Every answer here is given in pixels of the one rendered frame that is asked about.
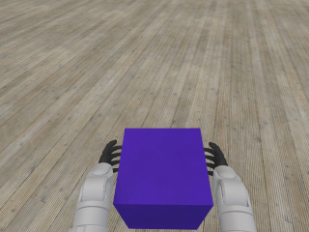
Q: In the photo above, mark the right robot forearm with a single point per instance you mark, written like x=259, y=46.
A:
x=232, y=200

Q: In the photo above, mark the left robot forearm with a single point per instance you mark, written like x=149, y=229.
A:
x=94, y=199

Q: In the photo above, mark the left robot hand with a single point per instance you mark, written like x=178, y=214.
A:
x=107, y=155

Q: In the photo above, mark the carton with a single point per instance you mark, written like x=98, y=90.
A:
x=163, y=180

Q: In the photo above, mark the right robot hand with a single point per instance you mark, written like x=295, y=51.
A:
x=218, y=158

